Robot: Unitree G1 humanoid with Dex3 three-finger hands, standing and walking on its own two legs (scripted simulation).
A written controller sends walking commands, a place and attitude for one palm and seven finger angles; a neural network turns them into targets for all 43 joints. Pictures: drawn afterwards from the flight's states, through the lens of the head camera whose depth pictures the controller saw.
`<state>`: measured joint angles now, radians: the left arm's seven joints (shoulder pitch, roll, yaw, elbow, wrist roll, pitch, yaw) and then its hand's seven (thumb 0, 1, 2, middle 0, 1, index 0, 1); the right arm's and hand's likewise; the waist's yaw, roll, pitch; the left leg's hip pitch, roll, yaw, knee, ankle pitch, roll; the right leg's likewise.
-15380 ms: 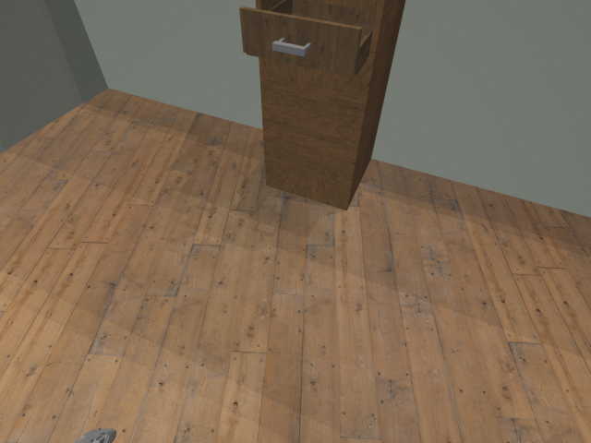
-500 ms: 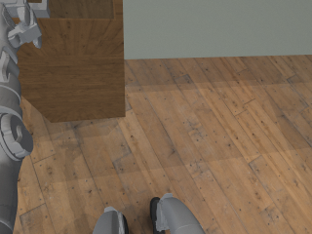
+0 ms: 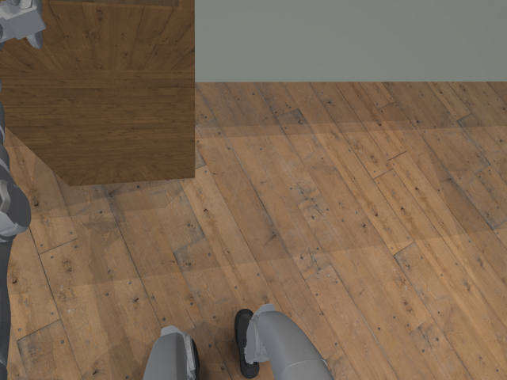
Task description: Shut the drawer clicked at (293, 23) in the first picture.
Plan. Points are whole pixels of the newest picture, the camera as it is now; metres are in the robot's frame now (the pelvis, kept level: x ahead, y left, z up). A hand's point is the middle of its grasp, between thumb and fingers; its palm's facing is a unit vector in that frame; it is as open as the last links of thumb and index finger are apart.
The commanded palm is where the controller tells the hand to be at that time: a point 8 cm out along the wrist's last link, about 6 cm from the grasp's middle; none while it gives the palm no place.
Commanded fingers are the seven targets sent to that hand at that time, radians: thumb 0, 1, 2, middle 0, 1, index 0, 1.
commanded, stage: pull the fist back off the drawer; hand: left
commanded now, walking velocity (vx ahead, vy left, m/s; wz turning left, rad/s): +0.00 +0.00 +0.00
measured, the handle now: out of the picture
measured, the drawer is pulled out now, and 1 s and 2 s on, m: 0.00 0.00 0.00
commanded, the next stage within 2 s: draw the hand back to the body in 0.66 s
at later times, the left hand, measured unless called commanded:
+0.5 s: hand (36, 14) +0.59 +0.19 +0.11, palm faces -0.02 -1.00 -0.01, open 3.0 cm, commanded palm +0.56 +0.21 +0.11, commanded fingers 0.00 0.90 0.90 -1.40 -1.60 -1.40 -1.60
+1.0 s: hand (26, 48) +0.52 +0.19 +0.12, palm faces -0.03 -1.00 -0.03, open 3.3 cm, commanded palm +0.47 +0.23 +0.14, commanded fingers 0.00 0.90 0.90 -1.40 -1.60 -1.40 -1.60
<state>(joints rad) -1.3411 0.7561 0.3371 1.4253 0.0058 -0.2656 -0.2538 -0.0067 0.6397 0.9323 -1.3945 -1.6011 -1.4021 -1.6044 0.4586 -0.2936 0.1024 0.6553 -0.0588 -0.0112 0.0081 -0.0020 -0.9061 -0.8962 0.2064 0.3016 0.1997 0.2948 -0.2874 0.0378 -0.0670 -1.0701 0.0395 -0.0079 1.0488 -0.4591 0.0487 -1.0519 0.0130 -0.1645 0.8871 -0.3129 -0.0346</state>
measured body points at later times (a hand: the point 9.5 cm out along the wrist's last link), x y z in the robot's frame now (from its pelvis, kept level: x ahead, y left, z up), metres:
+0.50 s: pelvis +0.00 +0.01 +0.01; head +0.18 +0.03 +0.42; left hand +0.58 +0.24 +0.11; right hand -0.07 -0.24 -0.08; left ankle +0.00 +0.08 -0.67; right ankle +0.05 -0.11 -0.67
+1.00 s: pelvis +0.06 +0.01 +0.04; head +0.16 +0.02 +0.48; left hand +0.52 +0.24 +0.13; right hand +0.06 -0.25 -0.08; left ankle +0.00 +0.08 -0.67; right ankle +0.05 -0.11 -0.67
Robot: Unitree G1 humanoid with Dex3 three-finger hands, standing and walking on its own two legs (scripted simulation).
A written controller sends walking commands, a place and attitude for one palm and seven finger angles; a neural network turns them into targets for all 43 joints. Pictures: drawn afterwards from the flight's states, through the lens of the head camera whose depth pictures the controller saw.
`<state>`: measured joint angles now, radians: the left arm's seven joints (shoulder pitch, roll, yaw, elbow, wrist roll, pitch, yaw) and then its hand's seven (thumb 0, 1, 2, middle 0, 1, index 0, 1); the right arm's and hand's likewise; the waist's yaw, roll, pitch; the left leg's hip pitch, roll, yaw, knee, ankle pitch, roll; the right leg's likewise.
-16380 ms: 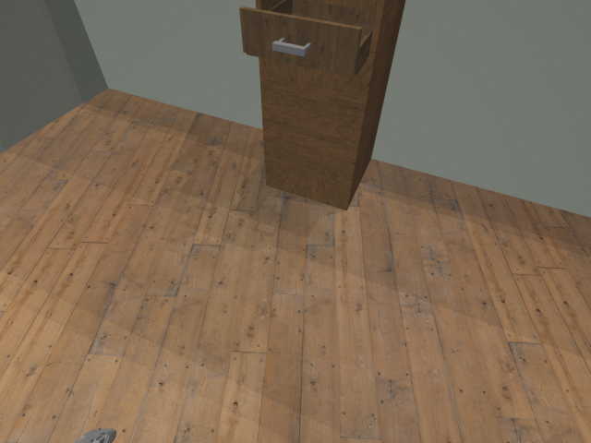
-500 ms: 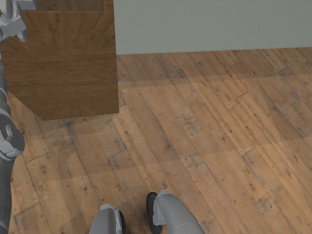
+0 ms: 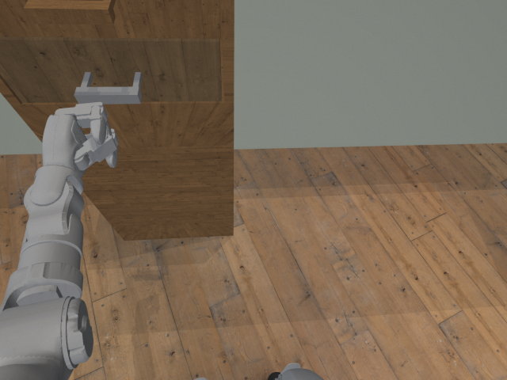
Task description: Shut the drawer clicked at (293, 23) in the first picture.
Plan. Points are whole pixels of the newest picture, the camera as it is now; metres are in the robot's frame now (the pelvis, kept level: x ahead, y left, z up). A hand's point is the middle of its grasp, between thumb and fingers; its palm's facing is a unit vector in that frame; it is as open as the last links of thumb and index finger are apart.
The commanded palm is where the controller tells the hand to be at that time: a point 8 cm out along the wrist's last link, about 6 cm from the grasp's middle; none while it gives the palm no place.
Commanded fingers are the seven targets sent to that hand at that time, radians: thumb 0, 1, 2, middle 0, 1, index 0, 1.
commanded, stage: draw the hand back to the body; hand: left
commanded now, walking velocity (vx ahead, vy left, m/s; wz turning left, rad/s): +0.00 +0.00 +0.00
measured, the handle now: (111, 86) +0.60 +0.23 +0.07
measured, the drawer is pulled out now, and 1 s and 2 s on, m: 0.00 0.00 0.00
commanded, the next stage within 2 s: step back with the hand held close in 1.14 s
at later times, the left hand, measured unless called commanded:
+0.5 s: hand (43, 244) +0.27 +0.21 +0.15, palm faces +0.29 -0.93 -0.24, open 3.3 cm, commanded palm +0.23 +0.25 +0.16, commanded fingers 0.00 0.90 0.90 -1.40 -1.60 -1.40 -1.60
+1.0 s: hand out of the picture +0.13 +0.22 +0.20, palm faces +0.44 -0.80 -0.42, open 3.3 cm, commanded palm +0.09 +0.25 +0.21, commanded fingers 0.00 0.90 0.90 -1.40 -1.60 -1.40 -1.60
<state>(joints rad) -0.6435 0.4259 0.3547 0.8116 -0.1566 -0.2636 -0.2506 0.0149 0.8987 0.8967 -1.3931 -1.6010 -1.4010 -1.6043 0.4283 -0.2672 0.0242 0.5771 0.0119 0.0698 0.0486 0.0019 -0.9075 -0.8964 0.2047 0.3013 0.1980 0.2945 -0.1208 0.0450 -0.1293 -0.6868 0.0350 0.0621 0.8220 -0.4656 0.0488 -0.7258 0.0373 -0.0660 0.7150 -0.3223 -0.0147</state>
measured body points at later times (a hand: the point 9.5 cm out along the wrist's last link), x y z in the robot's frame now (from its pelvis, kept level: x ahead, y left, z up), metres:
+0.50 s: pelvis -0.02 -0.02 +0.03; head -0.02 -0.04 +0.48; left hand +0.25 +0.26 +0.16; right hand +0.19 -0.24 -0.05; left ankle -0.06 +0.08 -0.70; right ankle +0.00 -0.12 -0.70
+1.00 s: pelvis -0.03 -0.03 +0.04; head -0.06 -0.07 +0.49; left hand +0.10 +0.25 +0.22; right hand +0.17 -0.24 -0.05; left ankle -0.06 +0.08 -0.70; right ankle +0.00 -0.12 -0.70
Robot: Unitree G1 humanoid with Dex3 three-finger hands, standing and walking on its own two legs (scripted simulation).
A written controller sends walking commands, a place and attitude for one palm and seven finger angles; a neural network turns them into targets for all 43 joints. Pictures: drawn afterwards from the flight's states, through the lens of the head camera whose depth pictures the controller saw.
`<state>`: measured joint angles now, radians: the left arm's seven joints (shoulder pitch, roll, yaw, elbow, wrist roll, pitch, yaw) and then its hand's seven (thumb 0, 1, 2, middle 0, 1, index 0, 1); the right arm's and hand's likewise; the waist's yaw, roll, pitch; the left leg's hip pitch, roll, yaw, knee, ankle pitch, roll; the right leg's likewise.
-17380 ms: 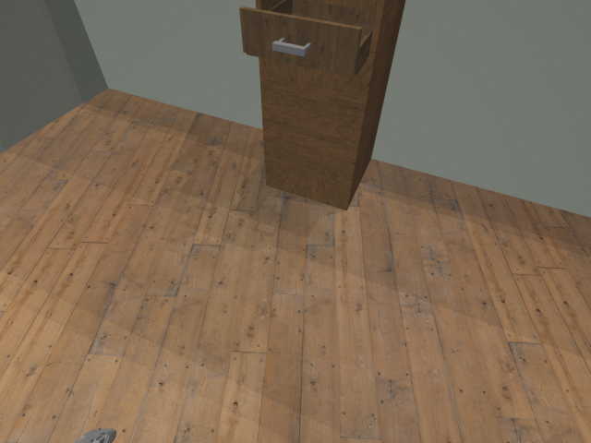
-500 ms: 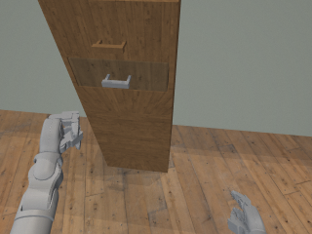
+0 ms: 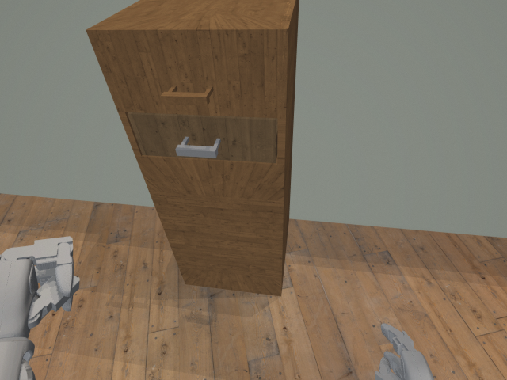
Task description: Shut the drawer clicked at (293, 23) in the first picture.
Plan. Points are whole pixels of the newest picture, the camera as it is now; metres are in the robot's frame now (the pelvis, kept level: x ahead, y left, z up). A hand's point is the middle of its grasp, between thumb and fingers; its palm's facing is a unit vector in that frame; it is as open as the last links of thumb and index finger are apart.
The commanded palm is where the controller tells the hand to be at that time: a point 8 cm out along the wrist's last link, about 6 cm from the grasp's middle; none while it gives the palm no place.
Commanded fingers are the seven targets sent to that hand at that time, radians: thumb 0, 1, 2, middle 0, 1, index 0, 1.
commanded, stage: draw the hand back to the body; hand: left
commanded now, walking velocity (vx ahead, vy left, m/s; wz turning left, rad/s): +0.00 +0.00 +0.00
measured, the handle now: (199, 146) +0.64 +0.24 +0.03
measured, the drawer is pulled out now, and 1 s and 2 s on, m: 0.00 0.00 0.00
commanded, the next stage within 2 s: step back with the hand held close in 0.14 s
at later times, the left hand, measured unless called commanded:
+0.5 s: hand (66, 279) +0.18 +0.26 +0.15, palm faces +0.35 -0.81 -0.47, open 3.2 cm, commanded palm +0.12 +0.30 +0.17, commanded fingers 0.00 0.90 0.90 -1.40 -1.60 -1.40 -1.60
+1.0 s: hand (23, 330) +0.12 +0.27 +0.15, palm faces +0.40 -0.78 -0.48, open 3.2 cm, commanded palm +0.05 +0.31 +0.17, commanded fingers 0.00 0.90 0.90 -1.40 -1.60 -1.40 -1.60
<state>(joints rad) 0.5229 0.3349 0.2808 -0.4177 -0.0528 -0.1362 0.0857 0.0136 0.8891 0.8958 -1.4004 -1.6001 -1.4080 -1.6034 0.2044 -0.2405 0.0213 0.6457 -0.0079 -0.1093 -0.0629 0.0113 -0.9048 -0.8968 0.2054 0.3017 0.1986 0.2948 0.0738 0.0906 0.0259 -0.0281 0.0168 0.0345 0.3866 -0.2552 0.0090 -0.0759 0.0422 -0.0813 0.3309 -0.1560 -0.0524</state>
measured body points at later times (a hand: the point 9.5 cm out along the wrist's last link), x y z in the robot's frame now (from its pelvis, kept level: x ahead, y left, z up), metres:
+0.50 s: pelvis -0.01 +0.02 +0.00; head -0.01 +0.01 +0.45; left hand +0.15 +0.30 +0.18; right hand +0.16 -0.22 -0.09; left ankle -0.02 +0.11 -0.75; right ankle +0.03 -0.08 -0.75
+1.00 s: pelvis -0.08 +0.03 -0.03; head -0.07 +0.03 +0.42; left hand +0.09 +0.31 +0.18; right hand +0.09 -0.21 -0.10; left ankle -0.02 +0.11 -0.75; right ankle +0.03 -0.08 -0.74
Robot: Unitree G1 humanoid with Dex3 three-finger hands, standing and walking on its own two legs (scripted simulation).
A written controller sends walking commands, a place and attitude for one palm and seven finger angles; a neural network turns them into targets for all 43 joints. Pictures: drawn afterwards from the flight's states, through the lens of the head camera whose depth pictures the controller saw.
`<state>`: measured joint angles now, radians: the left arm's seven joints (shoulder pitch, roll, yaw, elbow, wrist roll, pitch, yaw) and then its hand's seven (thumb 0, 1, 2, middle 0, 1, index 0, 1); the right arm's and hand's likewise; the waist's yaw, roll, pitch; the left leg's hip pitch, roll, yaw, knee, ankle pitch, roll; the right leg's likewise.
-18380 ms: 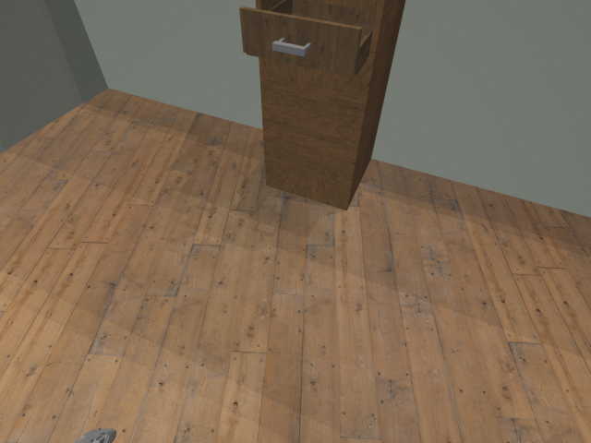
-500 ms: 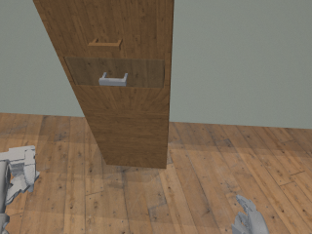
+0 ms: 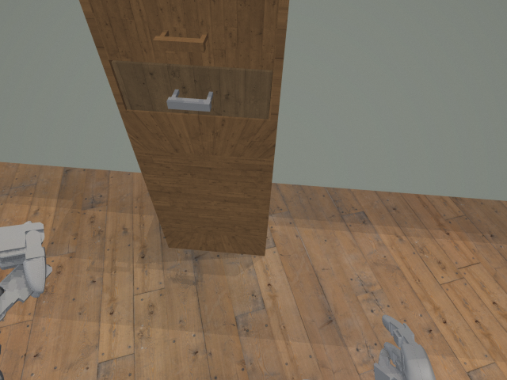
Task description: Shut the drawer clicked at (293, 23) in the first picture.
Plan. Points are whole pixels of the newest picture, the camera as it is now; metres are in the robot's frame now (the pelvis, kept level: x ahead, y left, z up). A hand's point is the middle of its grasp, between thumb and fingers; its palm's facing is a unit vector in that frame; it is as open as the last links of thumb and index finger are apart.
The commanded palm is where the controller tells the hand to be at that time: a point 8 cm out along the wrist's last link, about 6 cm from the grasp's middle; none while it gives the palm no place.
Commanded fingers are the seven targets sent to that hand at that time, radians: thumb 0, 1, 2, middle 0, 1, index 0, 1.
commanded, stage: step back with the hand held close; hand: left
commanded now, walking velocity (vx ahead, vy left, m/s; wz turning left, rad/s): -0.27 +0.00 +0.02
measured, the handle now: (191, 99) +0.72 +0.21 +0.05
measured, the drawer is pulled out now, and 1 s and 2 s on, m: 0.00 0.00 0.00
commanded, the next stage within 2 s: stop stepping back and stand still in 0.82 s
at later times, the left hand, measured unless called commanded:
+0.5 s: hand out of the picture +0.14 +0.25 +0.19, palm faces +0.43 -0.78 -0.44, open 3.2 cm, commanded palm +0.09 +0.28 +0.20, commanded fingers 0.00 0.90 0.90 -1.40 -1.60 -1.40 -1.60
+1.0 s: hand out of the picture +0.05 +0.22 +0.18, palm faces +0.25 -0.86 -0.44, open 3.3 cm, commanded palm -0.02 +0.27 +0.20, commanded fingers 0.00 0.90 0.90 -1.40 -1.60 -1.40 -1.60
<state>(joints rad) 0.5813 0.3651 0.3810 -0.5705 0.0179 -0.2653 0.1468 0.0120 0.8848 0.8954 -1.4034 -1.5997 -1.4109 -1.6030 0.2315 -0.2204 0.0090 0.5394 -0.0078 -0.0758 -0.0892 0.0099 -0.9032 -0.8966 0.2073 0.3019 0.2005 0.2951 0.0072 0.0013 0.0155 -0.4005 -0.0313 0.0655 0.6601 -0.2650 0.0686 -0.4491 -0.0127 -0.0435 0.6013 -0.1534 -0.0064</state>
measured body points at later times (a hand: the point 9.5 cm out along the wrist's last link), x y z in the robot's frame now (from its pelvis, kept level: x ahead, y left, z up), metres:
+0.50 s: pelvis -0.04 +0.00 +0.01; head -0.03 +0.02 +0.46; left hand +0.12 +0.29 +0.21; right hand +0.12 -0.23 -0.07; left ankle +0.06 +0.08 -0.72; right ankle -0.12 -0.12 -0.70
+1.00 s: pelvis -0.16 -0.01 +0.02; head -0.14 +0.02 +0.47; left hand +0.03 +0.27 +0.20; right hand +0.01 -0.25 -0.04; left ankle -0.04 +0.08 -0.72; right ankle -0.20 -0.12 -0.69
